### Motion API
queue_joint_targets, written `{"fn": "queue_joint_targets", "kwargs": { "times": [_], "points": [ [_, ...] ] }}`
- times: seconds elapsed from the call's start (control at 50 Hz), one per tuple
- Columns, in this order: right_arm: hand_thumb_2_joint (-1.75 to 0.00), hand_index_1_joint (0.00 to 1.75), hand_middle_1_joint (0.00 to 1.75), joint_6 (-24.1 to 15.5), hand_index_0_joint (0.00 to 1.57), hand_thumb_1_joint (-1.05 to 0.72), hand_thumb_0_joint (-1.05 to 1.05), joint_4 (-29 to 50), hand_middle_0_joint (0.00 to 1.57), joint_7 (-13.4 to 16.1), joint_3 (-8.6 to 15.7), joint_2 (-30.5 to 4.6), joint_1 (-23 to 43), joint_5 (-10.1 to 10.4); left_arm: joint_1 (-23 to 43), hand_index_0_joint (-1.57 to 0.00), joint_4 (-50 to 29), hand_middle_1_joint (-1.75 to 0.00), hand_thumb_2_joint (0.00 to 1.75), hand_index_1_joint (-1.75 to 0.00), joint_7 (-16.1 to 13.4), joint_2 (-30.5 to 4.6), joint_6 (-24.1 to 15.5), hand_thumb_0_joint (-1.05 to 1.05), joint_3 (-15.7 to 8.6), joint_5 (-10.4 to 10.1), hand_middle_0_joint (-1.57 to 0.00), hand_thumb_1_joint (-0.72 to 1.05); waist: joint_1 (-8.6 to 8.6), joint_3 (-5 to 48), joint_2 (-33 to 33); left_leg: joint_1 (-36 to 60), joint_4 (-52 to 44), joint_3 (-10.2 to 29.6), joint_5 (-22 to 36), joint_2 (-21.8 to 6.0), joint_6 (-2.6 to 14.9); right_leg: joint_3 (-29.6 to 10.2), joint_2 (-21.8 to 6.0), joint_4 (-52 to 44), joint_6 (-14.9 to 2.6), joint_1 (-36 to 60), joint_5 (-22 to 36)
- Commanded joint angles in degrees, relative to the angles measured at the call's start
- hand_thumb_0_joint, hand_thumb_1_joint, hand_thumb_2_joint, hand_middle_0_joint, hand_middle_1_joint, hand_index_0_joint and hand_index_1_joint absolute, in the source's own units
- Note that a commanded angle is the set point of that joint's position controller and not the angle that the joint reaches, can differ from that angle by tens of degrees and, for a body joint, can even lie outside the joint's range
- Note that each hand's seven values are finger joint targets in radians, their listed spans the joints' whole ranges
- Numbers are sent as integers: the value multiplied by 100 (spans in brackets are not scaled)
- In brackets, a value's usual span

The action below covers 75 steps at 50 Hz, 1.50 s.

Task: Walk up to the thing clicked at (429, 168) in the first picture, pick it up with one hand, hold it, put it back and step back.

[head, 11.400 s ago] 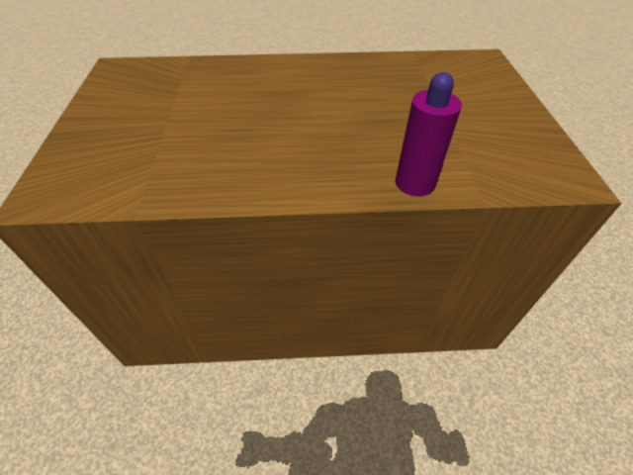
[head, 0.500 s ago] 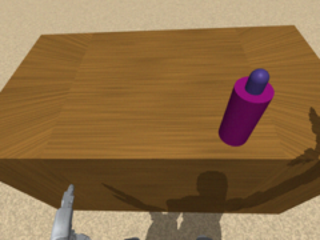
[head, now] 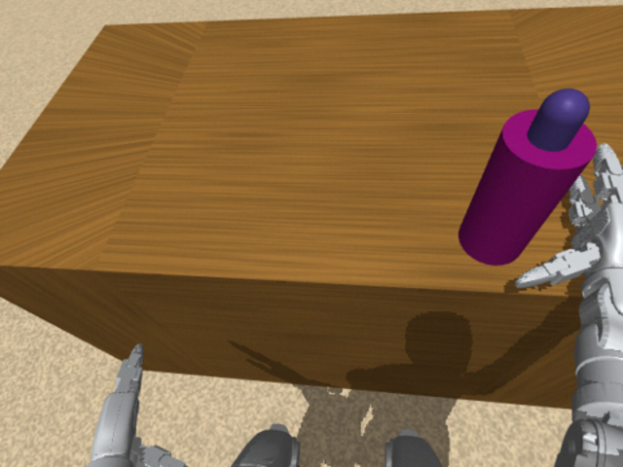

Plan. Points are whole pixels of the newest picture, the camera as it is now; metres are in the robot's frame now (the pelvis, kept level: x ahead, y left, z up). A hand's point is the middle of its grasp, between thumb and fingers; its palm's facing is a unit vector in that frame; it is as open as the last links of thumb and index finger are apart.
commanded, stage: close in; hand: right
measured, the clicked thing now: (522, 182) +0.42 -0.20 +0.11
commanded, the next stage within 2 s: rest palm in 0.18 s
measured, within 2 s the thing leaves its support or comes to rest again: leaves its support in 1.42 s
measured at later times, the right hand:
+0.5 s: hand (520, 217) +0.40 -0.21 +0.07, palm faces +0.18 +0.98 +0.03, open 17.0 cm
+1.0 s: hand (514, 212) +0.41 -0.21 +0.07, palm faces +0.19 +0.98 +0.03, open 12.1 cm
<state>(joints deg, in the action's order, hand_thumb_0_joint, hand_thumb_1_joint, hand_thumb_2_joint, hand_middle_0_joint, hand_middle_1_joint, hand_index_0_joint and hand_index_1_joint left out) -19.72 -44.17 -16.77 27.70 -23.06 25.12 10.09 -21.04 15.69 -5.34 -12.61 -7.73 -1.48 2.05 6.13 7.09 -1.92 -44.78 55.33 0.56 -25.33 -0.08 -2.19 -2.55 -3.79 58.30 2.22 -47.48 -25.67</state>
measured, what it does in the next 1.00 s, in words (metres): stands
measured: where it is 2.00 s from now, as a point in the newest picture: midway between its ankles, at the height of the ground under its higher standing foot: outside the picture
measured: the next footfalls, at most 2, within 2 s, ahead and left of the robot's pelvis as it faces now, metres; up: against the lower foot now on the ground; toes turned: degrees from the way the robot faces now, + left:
none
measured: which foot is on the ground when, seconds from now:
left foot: down 0.00-1.00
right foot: down 0.00-1.00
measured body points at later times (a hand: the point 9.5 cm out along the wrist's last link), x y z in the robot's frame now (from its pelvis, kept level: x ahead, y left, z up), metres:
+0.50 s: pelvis -0.01 +0.01 +0.00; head +0.05 -0.01 +0.45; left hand +0.14 +0.27 -0.02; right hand +0.39 -0.26 +0.07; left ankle +0.02 +0.15 -0.67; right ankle +0.02 -0.14 -0.67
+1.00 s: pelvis +0.00 +0.00 +0.00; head +0.06 -0.02 +0.45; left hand +0.15 +0.26 -0.02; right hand +0.40 -0.26 +0.07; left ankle +0.02 +0.15 -0.67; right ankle +0.02 -0.14 -0.67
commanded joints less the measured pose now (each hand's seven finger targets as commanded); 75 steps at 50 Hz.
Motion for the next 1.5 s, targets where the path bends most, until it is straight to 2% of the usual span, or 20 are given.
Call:
{"fn": "queue_joint_targets", "kwargs": {
  "times": [0.0,0.04,0.08,0.38,0.46,0.54,0.66,0.74,0.82,0.88,0.92,1.0,1.04,1.1,1.16,1.22,1.28,1.34,1.4,1.48],
  "points": [
    [-4,4,4,-180,5,50,0,1176,6,247,-117,-1031,1596,93,-126,-5,-1264,-4,4,-4,-6,-819,-174,0,-489,-96,-5,-55,-71,1815,614,745,-678,-254,1450,140,248,173,233,-900,-231,1506,1510],
    [-4,4,4,-182,5,47,0,1399,6,404,29,-1337,1972,42,-35,-5,-1430,-4,4,-4,-15,-1090,-142,0,-731,-95,-5,-55,-84,1975,686,745,-693,-245,1288,138,255,190,230,-963,-232,1595,1285],
    [-4,4,4,-120,5,45,0,1097,6,433,-123,-1043,1632,25,-432,-6,-1137,-4,3,-4,91,-913,-84,0,-703,-120,-5,-55,-103,1390,679,513,-701,-230,1019,120,261,214,245,-1015,-224,1352,979],
    [-4,4,4,-86,8,44,0,1761,9,933,-411,-768,2198,-133,-315,-4,-1659,-5,8,-7,224,-782,26,0,-701,-186,-6,-60,-109,1986,607,925,-795,-16,1055,39,230,278,288,-874,-254,1513,956],
    [-2,15,15,-9,35,43,0,1394,36,994,-328,-801,2089,-167,-365,-4,-1452,-5,6,-6,264,-567,106,0,-440,-195,-5,-57,-164,1605,520,817,-749,-103,1223,63,229,278,285,-927,-260,1318,1116],
    [-4,23,23,-56,48,44,0,1278,49,984,-371,-830,2454,-184,-346,-4,-1578,-5,6,-6,242,-830,101,0,-722,-177,-5,-57,73,1709,453,783,-818,-15,1111,35,207,282,260,-865,-290,1334,938],
    [-10,35,35,-56,66,41,0,1167,68,950,-285,-897,2446,-195,-391,-4,-1765,-5,6,-5,284,-904,91,0,-768,-193,-5,-56,20,2109,344,938,-700,-89,1500,65,201,267,279,-802,-287,1485,1339],
    [-19,47,47,-115,79,32,0,1307,80,963,-297,-819,2352,-184,-389,-4,-1618,-5,6,-5,357,-565,150,0,-461,-188,-5,-56,-185,1928,515,991,-741,-43,1323,41,219,312,305,-836,-276,1318,1199],
    [-34,60,60,-99,88,21,0,1416,89,1025,-525,-528,2230,-206,-288,-4,-1727,-5,6,-5,330,-760,155,0,-635,-176,-5,-57,-105,2070,655,857,-648,-151,1496,79,250,284,279,-897,-234,1598,1405],
    [-49,74,73,-157,97,14,0,1711,97,1113,-442,-780,2530,-251,-40,-4,-1867,-4,6,-5,289,-871,172,0,-722,-165,-5,-57,-50,2323,662,975,-666,-162,1733,80,232,268,256,-868,-235,1831,1690],
    [-58,82,82,-131,103,7,0,1616,103,1141,-541,-535,2406,-219,-237,-4,-1651,-4,6,-5,294,-750,202,0,-670,-177,-5,-57,-31,1849,601,824,-715,-176,1486,88,241,270,252,-939,-247,1615,1387],
    [-77,98,98,-175,111,-6,0,1843,111,1207,-260,-1076,2626,-262,-113,-4,-1819,-4,5,-4,286,-920,229,0,-810,-187,-4,-55,-50,2161,693,983,-789,-176,1446,95,237,247,248,-1037,-238,1822,1350],
    [-90,109,109,-110,118,-12,0,1284,116,1153,-524,-534,2312,-244,-465,-4,-1389,-4,4,-4,311,-684,257,0,-657,-175,-4,-55,49,1654,534,800,-756,-175,1568,83,225,273,258,-973,-255,1597,1421],
    [-103,120,120,-228,124,-16,0,1575,122,1154,-343,-933,2727,-269,-98,-4,-1734,-4,4,-4,289,-754,196,0,-649,-179,-4,-55,26,2014,520,895,-767,-104,1533,57,220,285,260,-894,-281,1636,1348],
    [-116,131,131,-131,129,-21,0,943,126,1013,-582,-356,1956,-213,-400,-4,-1382,-4,3,-3,359,-556,218,0,-485,-178,-4,-54,-66,1615,549,713,-699,-159,1435,71,240,274,269,-939,-245,1454,1352],
    [-131,138,138,-180,125,-18,0,1460,120,1031,-413,-922,2435,-292,-210,-6,-1654,-5,6,-5,330,-864,239,0,-700,-173,-5,-56,-95,2195,737,949,-631,-164,1783,69,249,273,265,-893,-218,1775,1787],
    [-127,138,138,-117,129,-15,0,1486,124,1015,-489,-642,2434,-179,-149,-5,-1678,-5,6,-5,335,-804,251,0,-664,-213,-5,-56,-72,2017,646,925,-752,-215,1459,94,246,227,253,-1047,-222,1777,1406],
    [-124,136,136,-108,130,-13,0,1670,125,1120,-382,-899,2470,-215,-237,-5,-1466,-5,6,-5,320,-783,290,0,-628,-204,-5,-56,-228,2037,885,1066,-809,-199,1464,83,270,263,289,-1129,-201,1829,1440],
    [-122,134,134,-55,127,-10,0,1688,122,1133,-626,-619,2527,-188,-111,-5,-1581,-5,6,-5,277,-842,261,0,-705,-224,-5,-56,-65,2042,723,1125,-916,-230,1490,99,249,236,264,-1213,-207,2075,1433],
    [-124,136,135,27,128,-11,0,1893,122,1189,-487,-882,2789,-214,-86,-5,-1390,-5,6,-5,249,-738,277,0,-624,-233,-5,-56,-118,2082,729,1359,-978,-195,1883,71,238,283,289,-1204,-225,2176,1839]
  ]
}}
